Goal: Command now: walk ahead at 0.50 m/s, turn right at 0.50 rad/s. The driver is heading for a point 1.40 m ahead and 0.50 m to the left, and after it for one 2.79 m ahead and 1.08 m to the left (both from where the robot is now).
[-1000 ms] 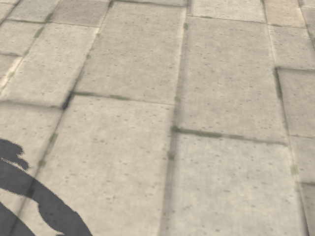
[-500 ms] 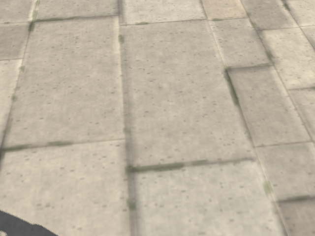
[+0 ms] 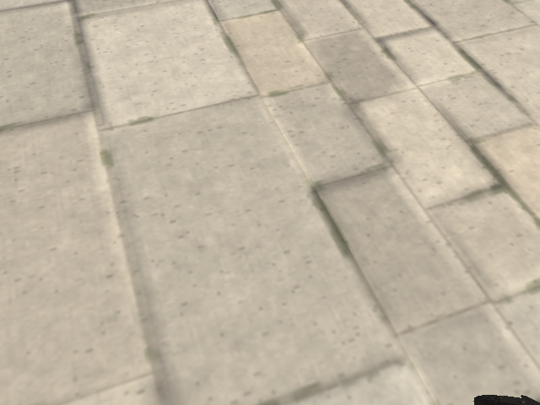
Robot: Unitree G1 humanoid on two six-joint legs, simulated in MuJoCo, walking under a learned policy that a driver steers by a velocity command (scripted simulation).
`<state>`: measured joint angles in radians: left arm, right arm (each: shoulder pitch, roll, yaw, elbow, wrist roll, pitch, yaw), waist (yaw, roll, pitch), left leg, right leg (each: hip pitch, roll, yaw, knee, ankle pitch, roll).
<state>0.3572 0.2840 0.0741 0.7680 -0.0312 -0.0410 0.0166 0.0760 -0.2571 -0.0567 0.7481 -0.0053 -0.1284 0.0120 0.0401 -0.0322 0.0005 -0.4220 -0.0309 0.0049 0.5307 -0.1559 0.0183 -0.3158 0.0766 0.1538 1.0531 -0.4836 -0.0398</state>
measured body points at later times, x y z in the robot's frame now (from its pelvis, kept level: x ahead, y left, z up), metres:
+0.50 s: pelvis +0.25 -0.04 +0.01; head +0.27 -0.05 +0.46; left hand +0.40 +0.23 -0.07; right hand +0.31 -0.32 -0.12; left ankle +0.15 +0.10 -0.64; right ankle +0.30 -0.15 -0.73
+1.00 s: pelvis +0.48 +0.08 +0.00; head +0.51 +0.11 +0.45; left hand +0.46 +0.38 -0.12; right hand +0.73 -0.11 -0.09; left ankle +0.51 +0.17 -0.73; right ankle +0.44 -0.11 -0.63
